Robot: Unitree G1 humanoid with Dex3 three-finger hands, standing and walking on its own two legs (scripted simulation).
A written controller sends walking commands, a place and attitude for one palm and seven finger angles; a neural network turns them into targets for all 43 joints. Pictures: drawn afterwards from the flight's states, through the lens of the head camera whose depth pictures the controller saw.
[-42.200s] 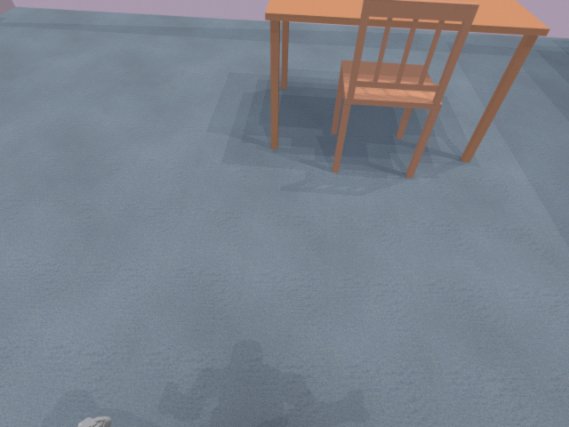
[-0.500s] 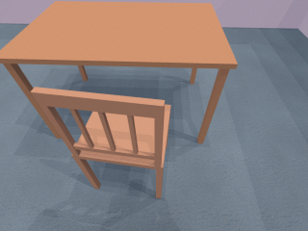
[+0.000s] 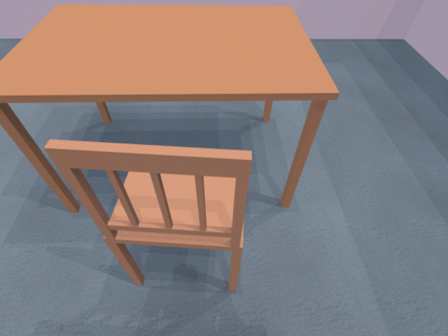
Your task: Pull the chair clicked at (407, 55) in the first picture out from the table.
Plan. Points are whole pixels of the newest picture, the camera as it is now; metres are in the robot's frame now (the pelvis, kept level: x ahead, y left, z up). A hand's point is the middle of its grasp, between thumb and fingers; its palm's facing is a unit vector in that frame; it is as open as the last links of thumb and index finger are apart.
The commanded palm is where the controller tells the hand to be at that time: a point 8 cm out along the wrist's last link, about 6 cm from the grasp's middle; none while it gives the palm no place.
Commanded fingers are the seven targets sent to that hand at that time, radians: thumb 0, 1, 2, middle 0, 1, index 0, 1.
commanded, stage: come to a stop and stand still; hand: left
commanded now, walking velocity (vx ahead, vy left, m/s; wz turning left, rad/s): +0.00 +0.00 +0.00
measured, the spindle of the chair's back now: (162, 201) +0.44 +0.18 -0.11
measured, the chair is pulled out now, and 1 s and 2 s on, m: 0.22 0.22 0.22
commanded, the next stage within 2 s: look again from close up in 0.58 s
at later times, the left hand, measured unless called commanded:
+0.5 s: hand out of the picture +0.05 +0.16 -0.17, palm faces +0.03 -0.97 -0.23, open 7.3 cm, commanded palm none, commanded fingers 0.00 0.90 0.90 -0.20 -0.30 -0.20 -0.30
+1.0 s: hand out of the picture +0.03 +0.16 -0.17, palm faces +0.04 -0.98 -0.21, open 7.3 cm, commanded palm none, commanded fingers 0.00 0.90 0.90 -0.20 -0.30 -0.20 -0.30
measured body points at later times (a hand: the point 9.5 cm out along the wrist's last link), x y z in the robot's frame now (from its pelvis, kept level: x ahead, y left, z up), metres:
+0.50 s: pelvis +0.01 -0.02 +0.00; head +0.03 -0.02 +0.45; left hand +0.05 +0.22 -0.15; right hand +0.01 -0.23 -0.16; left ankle +0.03 +0.09 -0.73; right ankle -0.01 -0.10 -0.73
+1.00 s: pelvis +0.02 -0.01 +0.01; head +0.04 -0.01 +0.46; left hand +0.03 +0.22 -0.15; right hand +0.06 -0.24 -0.15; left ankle +0.03 +0.09 -0.73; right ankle -0.01 -0.10 -0.73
